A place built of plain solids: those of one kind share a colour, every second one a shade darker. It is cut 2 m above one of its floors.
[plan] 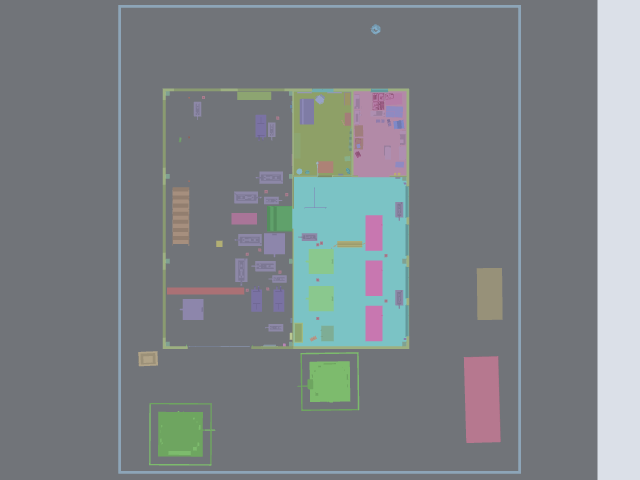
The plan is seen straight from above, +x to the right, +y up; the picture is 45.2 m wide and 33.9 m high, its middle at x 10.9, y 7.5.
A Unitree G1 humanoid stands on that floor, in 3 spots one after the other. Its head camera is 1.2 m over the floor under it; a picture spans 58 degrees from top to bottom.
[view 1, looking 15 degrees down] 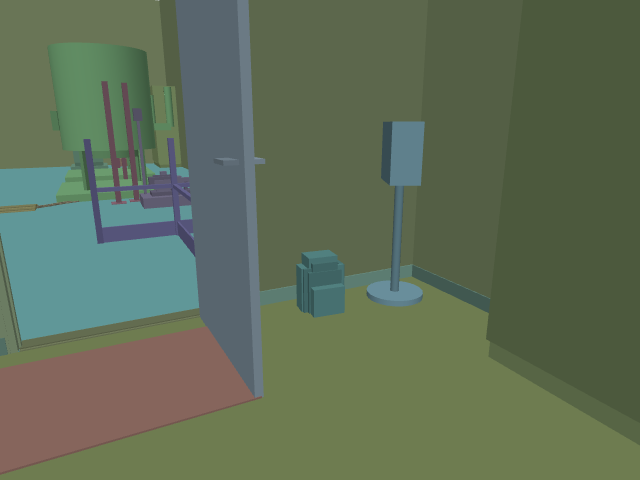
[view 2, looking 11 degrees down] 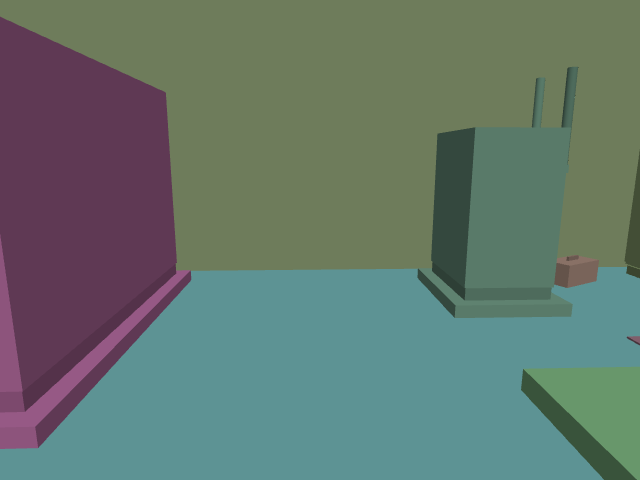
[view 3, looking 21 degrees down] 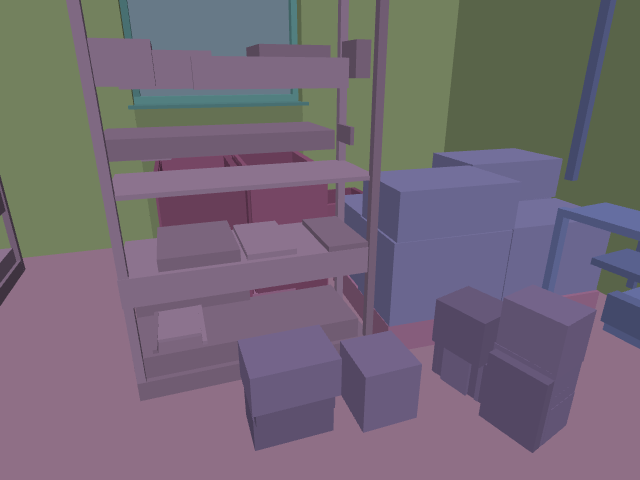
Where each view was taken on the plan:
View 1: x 11.25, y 14.70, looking -117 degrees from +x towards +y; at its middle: wall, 3.07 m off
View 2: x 13.00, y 4.50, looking -92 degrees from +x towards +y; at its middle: wall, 4.59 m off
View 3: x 14.70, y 14.70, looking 71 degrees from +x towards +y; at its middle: shelving_bay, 1.84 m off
